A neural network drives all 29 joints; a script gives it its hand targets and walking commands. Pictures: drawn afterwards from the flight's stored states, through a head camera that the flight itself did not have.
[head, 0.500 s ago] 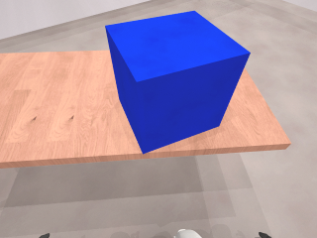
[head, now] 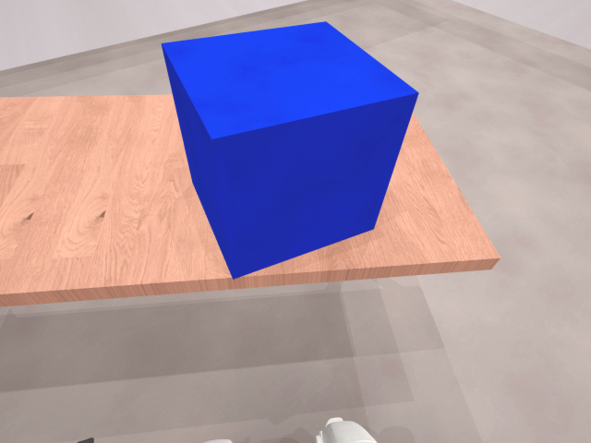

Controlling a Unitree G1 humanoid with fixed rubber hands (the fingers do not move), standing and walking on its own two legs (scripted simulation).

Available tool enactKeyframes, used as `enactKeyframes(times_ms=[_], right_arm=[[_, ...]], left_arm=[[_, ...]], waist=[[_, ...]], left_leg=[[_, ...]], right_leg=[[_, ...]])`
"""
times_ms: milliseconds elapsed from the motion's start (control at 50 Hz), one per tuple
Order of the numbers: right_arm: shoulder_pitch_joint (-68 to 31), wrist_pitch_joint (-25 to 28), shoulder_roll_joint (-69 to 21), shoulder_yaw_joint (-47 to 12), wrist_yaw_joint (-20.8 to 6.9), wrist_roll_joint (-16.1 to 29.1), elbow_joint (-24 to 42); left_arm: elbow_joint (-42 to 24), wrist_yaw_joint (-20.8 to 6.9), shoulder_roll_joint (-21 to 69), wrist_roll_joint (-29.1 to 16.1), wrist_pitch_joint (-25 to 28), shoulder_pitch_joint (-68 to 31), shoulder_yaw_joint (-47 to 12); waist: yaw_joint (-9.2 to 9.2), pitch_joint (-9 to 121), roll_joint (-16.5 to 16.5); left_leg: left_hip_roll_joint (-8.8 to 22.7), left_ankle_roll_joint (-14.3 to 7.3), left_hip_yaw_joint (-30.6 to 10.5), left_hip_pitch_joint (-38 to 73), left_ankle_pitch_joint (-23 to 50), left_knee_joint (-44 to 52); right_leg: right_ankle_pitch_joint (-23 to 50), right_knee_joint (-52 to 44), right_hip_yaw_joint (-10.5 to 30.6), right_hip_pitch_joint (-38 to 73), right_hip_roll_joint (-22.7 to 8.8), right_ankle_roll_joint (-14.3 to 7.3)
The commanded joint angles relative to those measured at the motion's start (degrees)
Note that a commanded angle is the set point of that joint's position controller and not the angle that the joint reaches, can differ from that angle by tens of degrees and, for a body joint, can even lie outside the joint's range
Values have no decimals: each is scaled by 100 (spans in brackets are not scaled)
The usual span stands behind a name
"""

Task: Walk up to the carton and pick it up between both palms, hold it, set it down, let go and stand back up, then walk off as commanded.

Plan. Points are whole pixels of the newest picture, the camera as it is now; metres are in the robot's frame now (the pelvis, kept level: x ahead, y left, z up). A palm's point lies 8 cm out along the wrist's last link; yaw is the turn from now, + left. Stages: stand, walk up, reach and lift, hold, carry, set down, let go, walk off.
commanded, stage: walk up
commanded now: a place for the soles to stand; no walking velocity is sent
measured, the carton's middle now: (280, 147) +0.54 +0.02 +0.11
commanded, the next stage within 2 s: reach and lift in 1.84 s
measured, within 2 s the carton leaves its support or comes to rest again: neither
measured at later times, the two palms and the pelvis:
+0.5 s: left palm out of the picture +0.12 +0.30 -0.07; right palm out of the picture +0.10 -0.32 -0.08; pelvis +0.04 +0.00 +0.01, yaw -1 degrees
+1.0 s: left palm out of the picture +0.15 +0.30 -0.09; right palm out of the picture +0.12 -0.30 -0.09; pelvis +0.06 +0.01 +0.01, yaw +0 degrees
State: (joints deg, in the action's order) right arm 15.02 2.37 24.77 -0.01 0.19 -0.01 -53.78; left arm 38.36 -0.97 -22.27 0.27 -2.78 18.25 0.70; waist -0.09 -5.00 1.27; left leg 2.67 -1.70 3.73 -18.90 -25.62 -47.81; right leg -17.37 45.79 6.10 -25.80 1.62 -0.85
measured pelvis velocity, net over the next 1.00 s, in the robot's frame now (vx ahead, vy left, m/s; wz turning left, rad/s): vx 0.06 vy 0.01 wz -0.01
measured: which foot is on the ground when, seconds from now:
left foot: down 0.00-0.30, up 0.32-0.56, down 0.58-1.00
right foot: down 0.00-0.02, up 0.04-0.24, down 0.26-0.58, up 0.60-0.86, down 0.88-1.00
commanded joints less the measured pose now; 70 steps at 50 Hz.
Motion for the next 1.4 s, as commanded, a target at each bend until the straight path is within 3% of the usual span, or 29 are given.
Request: enactKeyframes(times_ms=[0,40,140,200,240,260,300,340,400,440,500,520,540,560,580,620,680,780,820,840,880,920,940,1020,1120,1200,1240,1320,1380], right_arm=[[44,218,2006,690,172,-293,388],[-326,314,1825,681,145,-246,456],[375,276,1729,730,31,-195,468],[82,205,1623,692,22,-155,607],[208,186,970,507,23,-76,679],[122,234,688,362,9,-26,965],[-189,173,1389,501,76,-103,816],[-142,268,1243,469,41,-33,899],[172,286,1092,524,19,-53,843],[235,343,1057,562,42,-21,1014],[1409,411,1020,622,149,-39,506],[1540,431,1097,644,175,-82,482],[1385,461,1680,715,218,-186,579],[902,417,1695,730,226,-189,811],[613,408,1887,721,224,-115,783],[153,385,1790,709,171,-167,854],[-148,374,1600,640,118,-139,927],[-142,280,1510,626,75,-101,910],[-297,191,1446,611,49,-131,1005],[-118,160,1147,534,72,-41,1042],[77,87,633,336,57,-12,1075],[3,134,1060,519,67,-43,842],[207,185,1067,495,63,-35,733],[103,299,1418,545,116,-104,748],[-310,249,1119,474,86,-9,867],[-160,264,1318,513,90,-105,752],[-205,257,1457,500,111,-102,711],[-334,187,1015,406,73,-51,710],[-234,192,1083,412,53,-30,656]], left_arm=[[-86,82,-1436,150,184,-585,653],[141,-42,-1323,191,247,41,648],[-38,-26,-1323,230,402,-302,629],[194,2,-1124,201,526,357,647],[410,100,-1421,261,630,926,783],[152,108,-1851,228,662,795,881],[71,136,-2139,154,616,624,859],[34,167,-1699,61,642,604,683],[65,121,-1590,92,590,435,677],[-67,108,-1627,124,552,261,603],[-237,71,-1359,42,430,-810,480],[-227,117,-975,-32,426,-525,422],[-258,125,-718,-54,387,-518,282],[-157,202,-1054,2,321,-167,399],[-18,154,-1354,65,204,-187,495],[61,118,-1469,86,239,-144,536],[223,48,-1387,105,307,68,604],[304,83,-1167,173,378,249,604],[438,131,-1243,210,444,528,678],[580,151,-1282,278,453,663,698],[8,170,-1552,315,546,-237,677],[22,114,-1578,217,520,-854,573],[51,116,-1513,202,510,-899,531],[132,88,-1108,58,385,-272,472],[175,78,-1323,158,518,-338,481],[167,100,-1089,49,463,-466,401],[213,118,-1231,68,452,-363,439],[189,113,-1388,115,546,-573,509],[159,104,-1364,119,492,-790,477]], waist=[[53,-983,-669],[-220,-483,-544],[278,369,-751],[-164,494,-631],[-343,914,662],[-364,848,1840],[-409,577,937],[-317,353,523],[-264,508,1245],[-194,557,993],[555,570,600],[534,779,-261],[507,555,-1541],[146,497,-459],[156,151,-158],[53,-93,-608],[9,-124,-958],[-102,181,-591],[-258,486,-696],[-268,711,17],[57,215,1175],[233,106,246],[302,175,534],[-39,551,-716],[59,635,457],[-17,699,-619],[-121,632,-331],[120,908,27],[207,610,282]], left_leg=[[2101,-1028,-3808,-1032,-3853,3951],[1588,-987,-2589,-585,-2492,3460],[1348,-1035,-2001,1246,-424,2459],[1267,-967,-1241,450,840,1499],[595,-489,-416,-815,1593,-414],[-149,-97,92,-2211,-109,-1338],[-197,-25,-547,-2305,-1103,-1563],[29,-33,-541,-2295,-752,-1064],[-33,-77,-170,-1688,-710,-501],[-108,-68,-77,-1137,-70,-295],[-409,-58,409,1222,1651,1180],[-80,-70,-325,1528,1901,1937],[1353,-231,-2597,1339,1889,2669],[2127,-860,-3463,956,592,2989],[2110,-879,-3809,448,-1293,3333],[1880,-1116,-3250,88,-1637,3202],[1390,-913,-2055,-213,-658,2822],[1395,-1042,-1845,-694,37,2152],[1024,-629,-1078,-897,169,1401],[861,-578,-1075,-1062,-386,931],[-108,-38,-173,-1498,-598,-240],[-135,-164,-341,-134,-381,-51],[-59,-210,-367,152,-146,965],[1241,-879,-2071,-2,37,1976],[339,-259,-842,-315,442,1105],[673,-509,-1467,140,612,1751],[1080,-680,-1691,-251,452,1740],[123,-150,-544,-104,907,707],[354,-279,-826,61,581,1317]], right_leg=[[-1294,1168,347,-1208,57,-68],[-536,1074,-320,-540,-243,28],[-1536,113,-670,-835,-208,-38],[-481,-1400,-843,567,-81,-237],[-404,-2067,643,2382,-354,-611],[-492,-2682,2991,2816,-1602,-1176],[-370,-2536,3652,2309,-2072,-1719],[1268,-2004,2680,2259,-1723,-1668],[1560,-1761,1844,1817,-1331,-1518],[2137,-1611,1768,1382,-1413,-1489],[1821,-415,517,-332,-780,-986],[902,504,292,-457,-443,-646],[-531,1444,164,-1145,199,-149],[-1591,1570,-31,-1302,92,-111],[-1645,1481,192,-1175,-197,-155],[-1539,1448,169,-862,-282,-95],[-977,837,-330,-451,-388,-110],[-501,-241,-691,635,-372,-180],[-172,-1041,-751,1268,-124,-276],[-545,-1275,-331,1633,-151,-331],[-2010,-2723,2729,775,-1580,-966],[-1712,-2430,2201,-524,-1493,-1312],[-798,-1772,1390,-360,-1037,-1039],[-348,-102,-212,-14,-237,-286],[333,-1366,976,710,-716,-634],[376,-379,43,181,-315,-418],[184,-541,-73,470,-413,-370],[371,-1399,1057,549,-954,-740],[-7,-1102,589,243,-654,-555]])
